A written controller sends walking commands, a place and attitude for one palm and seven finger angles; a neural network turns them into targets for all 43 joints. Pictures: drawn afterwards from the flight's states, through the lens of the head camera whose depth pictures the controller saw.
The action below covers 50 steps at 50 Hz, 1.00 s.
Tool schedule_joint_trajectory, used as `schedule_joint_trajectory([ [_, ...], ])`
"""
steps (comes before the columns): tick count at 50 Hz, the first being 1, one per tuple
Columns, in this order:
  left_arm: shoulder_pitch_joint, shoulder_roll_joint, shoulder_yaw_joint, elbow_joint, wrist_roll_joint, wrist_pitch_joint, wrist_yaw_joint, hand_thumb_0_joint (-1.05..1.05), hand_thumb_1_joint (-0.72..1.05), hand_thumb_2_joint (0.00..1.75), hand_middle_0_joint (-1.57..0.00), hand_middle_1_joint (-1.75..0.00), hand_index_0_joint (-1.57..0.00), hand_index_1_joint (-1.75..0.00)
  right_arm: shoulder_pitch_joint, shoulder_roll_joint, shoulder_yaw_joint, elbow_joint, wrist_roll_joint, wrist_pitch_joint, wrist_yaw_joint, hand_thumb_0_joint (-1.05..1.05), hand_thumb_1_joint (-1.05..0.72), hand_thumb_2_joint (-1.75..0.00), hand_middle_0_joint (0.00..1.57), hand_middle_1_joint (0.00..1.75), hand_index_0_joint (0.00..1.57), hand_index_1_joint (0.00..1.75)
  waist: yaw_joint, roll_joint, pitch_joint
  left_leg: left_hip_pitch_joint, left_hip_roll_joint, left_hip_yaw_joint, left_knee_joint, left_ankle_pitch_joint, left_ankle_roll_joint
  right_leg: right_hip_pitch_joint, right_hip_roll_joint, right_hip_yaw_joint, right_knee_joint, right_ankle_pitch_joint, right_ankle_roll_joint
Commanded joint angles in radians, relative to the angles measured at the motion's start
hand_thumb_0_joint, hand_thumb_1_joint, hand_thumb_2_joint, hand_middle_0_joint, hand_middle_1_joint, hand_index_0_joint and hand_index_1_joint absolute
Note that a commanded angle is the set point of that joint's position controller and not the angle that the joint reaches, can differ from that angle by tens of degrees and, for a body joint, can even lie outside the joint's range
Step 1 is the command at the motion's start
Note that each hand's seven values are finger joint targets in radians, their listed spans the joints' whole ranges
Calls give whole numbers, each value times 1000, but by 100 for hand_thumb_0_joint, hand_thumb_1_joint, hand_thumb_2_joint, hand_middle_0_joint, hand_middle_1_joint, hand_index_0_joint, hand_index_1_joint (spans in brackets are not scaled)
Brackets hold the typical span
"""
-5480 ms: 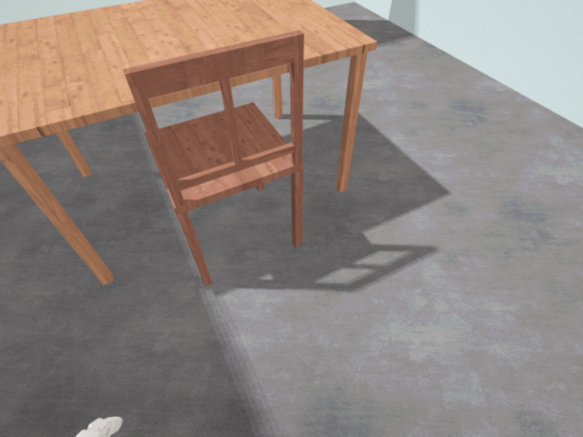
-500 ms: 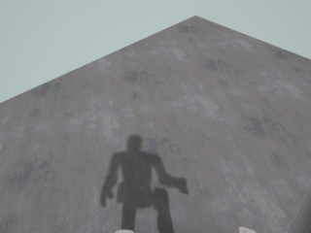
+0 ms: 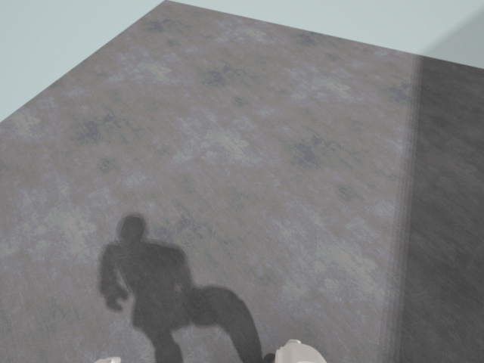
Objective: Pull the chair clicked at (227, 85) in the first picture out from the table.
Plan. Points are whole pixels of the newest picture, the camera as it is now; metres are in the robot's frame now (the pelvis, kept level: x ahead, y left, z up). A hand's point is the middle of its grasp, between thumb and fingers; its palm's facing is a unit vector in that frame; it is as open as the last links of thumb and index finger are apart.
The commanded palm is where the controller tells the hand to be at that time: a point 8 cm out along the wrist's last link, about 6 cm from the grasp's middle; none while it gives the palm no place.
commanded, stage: turn to face it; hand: left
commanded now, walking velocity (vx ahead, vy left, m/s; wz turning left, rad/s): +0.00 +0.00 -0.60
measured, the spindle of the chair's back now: out of the picture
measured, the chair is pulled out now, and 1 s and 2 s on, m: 0.00 0.00 0.00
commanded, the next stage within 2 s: none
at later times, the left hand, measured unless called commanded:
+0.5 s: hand (173, 349) +0.16 +0.14 -0.16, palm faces +0.10 -0.98 -0.16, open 7.3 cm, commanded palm none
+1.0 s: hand out of the picture +0.09 +0.19 -0.15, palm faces +0.37 -0.89 -0.27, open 7.4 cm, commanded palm none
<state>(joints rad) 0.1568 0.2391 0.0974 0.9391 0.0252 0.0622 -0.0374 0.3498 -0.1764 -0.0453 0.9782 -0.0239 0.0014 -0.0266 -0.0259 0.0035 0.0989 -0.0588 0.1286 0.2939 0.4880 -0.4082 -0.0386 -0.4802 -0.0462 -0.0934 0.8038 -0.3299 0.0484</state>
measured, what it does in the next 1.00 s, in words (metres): steps on the spot, turning left: right foot, then left foot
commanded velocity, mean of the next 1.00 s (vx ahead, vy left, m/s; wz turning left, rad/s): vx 0.00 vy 0.00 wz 0.52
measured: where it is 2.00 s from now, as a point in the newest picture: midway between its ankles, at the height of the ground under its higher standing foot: outside the picture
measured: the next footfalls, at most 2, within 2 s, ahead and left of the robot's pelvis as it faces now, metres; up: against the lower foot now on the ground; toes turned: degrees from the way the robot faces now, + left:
right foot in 0.06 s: +0.10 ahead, -0.11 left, +0.00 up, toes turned -8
left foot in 0.58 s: +0.08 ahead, +0.09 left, +0.00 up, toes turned +17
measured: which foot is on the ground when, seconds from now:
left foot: down 0.00-0.06, up 0.08-0.56, down 0.58-1.00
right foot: up 0.00-0.04, down 0.06-0.58, up 0.60-1.00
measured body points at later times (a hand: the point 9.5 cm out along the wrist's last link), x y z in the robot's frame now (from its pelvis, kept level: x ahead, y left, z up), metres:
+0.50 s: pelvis +0.06 -0.03 +0.00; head +0.08 -0.03 +0.45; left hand +0.16 +0.19 -0.14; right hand +0.10 -0.26 -0.15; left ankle +0.05 +0.08 -0.70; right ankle +0.06 -0.10 -0.73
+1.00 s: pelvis +0.06 -0.04 +0.01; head +0.10 -0.03 +0.46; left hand +0.07 +0.24 -0.13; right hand +0.21 -0.27 -0.14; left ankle +0.04 +0.07 -0.73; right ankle +0.10 -0.19 -0.70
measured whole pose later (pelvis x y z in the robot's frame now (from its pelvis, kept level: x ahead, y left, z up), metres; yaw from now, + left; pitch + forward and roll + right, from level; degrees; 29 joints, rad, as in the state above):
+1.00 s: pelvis +0.06 -0.04 +0.01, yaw +20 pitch +1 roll -1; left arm 0.14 0.24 0.08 0.92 0.01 0.06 0.02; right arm 0.21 -0.22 -0.07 0.93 -0.02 0.04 0.00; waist -0.03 0.02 0.05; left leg -0.30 -0.01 -0.07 0.50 -0.22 0.01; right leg -0.39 -0.05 -0.01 0.81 -0.42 0.10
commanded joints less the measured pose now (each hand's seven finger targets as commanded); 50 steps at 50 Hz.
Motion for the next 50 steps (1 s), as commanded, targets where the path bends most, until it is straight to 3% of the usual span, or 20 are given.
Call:
schedule_joint_trajectory([
  [1,62,62,2,-77,3,-63,7,0,90,90,-20,-30,-20,-30,38,-202,-58,-52,9,-20,3,0,-90,-90,20,30,20,30,55,139,-149,3,203,-50,208,945,63,251,59,-50,-278,121,-46],
  [2,184,142,22,-42,10,-79,17,0,90,90,-20,-30,-20,-30,39,-178,-52,-70,22,-19,12,0,-90,-90,20,30,20,30,115,-17,-253,-242,166,-22,444,696,10,575,-74,101,-329,437,-103],
  [3,288,272,50,-17,-2,-85,35,0,90,90,-20,-30,-20,-30,-3,-103,-32,-123,27,-16,16,0,-90,-90,20,30,20,30,153,-286,-346,-525,-27,-50,773,-200,-63,748,-380,519,-318,993,-249],
  [4,295,280,54,-8,-25,-75,53,0,90,90,-20,-30,-20,-30,-58,-123,-31,-144,29,-10,-5,0,-90,-90,20,30,20,30,149,-199,-384,-543,-11,-243,853,-258,-39,731,-405,478,-313,1115,-322],
  [6,133,181,28,-44,-22,-65,67,0,90,90,-20,-30,-20,-30,-74,-103,-27,-107,24,1,-4,0,-90,-90,20,30,20,30,91,-121,-263,-529,37,-282,839,-104,-29,552,-305,351,-359,806,-275],
  [8,41,112,-7,-61,-15,-73,72,0,90,90,-20,-30,-20,-30,-30,-86,-18,-53,8,21,-3,0,-90,-90,20,30,20,30,31,-66,-173,-453,23,-284,789,-20,-29,340,-245,248,-421,736,-226],
  [11,-37,80,-30,-62,-3,-85,72,0,90,90,-20,-30,-20,-30,86,-52,-8,6,7,42,1,0,-90,-90,20,30,20,30,-42,-85,-144,-337,2,-285,639,51,-25,192,-189,107,-468,554,-193],
  [12,-46,67,-37,-65,-5,-87,69,0,90,90,-20,-30,-20,-30,104,-42,-4,18,7,44,3,0,-90,-90,20,30,20,30,-44,-90,-141,-312,-11,-274,583,82,-23,171,-166,76,-486,463,-184],
  [16,-4,70,-35,-42,-6,-78,65,0,90,90,-20,-30,-20,-30,14,-64,-12,-3,11,42,12,0,-90,-90,20,30,20,30,3,-147,-72,-363,-29,-247,496,59,-26,216,-215,94,-528,338,-199],
  [22,51,93,-9,-32,2,-72,79,0,90,90,-20,-30,-20,-30,-104,-47,-21,-46,12,37,22,0,-90,-90,20,30,20,30,49,-96,-49,-401,-29,-220,385,-48,-25,308,-313,106,-459,482,-237],
  [25,58,98,2,-36,2,-70,81,0,90,90,-20,-30,-20,-30,-91,-39,-24,-56,11,31,26,0,-90,-90,20,30,20,30,41,-95,-100,-341,-43,-191,257,-6,-15,345,-318,71,-397,518,-210],
  [27,53,99,4,-36,-6,-64,78,0,90,90,-20,-30,-20,-30,-41,-55,-29,-52,9,28,28,0,-90,-90,20,30,20,30,17,-71,-140,-222,-51,-180,89,137,-3,318,-293,3,-294,470,-149],
  [28,55,83,3,-42,-13,-60,75,0,90,90,-20,-30,-20,-30,11,-89,-38,-45,7,21,29,0,-90,-90,20,30,20,30,-13,16,-183,-109,-15,-249,-20,295,27,250,-253,-41,-168,387,-99],
  [29,67,28,-1,-71,-22,-55,69,0,90,90,-20,-30,-20,-30,54,-184,-58,-51,-2,10,24,0,-90,-90,20,30,20,30,-27,280,-206,-1,207,-570,-96,641,145,41,-110,-103,36,30,-10],
  [30,-2,14,-15,-112,-15,-48,71,0,90,90,-20,-30,-20,-30,76,-225,-66,-46,0,16,16,0,-90,-90,20,30,20,30,-47,326,-171,10,340,-700,-138,901,271,-94,-36,-34,236,-346,24],
  [31,-42,38,-11,-114,-7,-40,70,0,90,90,-20,-30,-20,-30,64,-212,-65,-42,-2,17,10,0,-90,-90,20,30,20,30,-43,194,-166,-19,321,-639,-143,758,281,-103,-59,51,336,-275,13],
  [34,-20,43,1,-79,-5,-40,57,0,90,90,-20,-30,-20,-30,-57,-187,-51,-77,1,2,1,0,-90,-90,20,30,20,30,-2,119,-153,-38,180,-516,-130,672,206,-139,-58,92,398,-93,27],
  [37,20,48,1,-58,-10,-37,51,0,90,90,-20,-30,-20,-30,-84,-201,-53,-88,6,-4,2,0,-90,-90,20,30,20,30,10,82,-172,-26,121,-462,-135,663,183,-103,-46,83,346,-40,47],
  [46,-39,61,-6,-104,-16,-32,57,0,90,90,-20,-30,-20,-30,-91,-240,-75,-97,1,17,16,0,-90,-90,20,30,20,30,-17,183,-131,-94,96,-578,-133,510,204,4,-8,78,61,-100,60],
  [50,58,66,-6,-96,-24,-44,61,0,90,90,-20,-30,-20,-30,-169,-258,-86,-132,1,27,21,0,-90,-90,20,30,20,30,30,199,-152,-225,56,-623,-69,474,177,218,34,64,-181,-21,40],
])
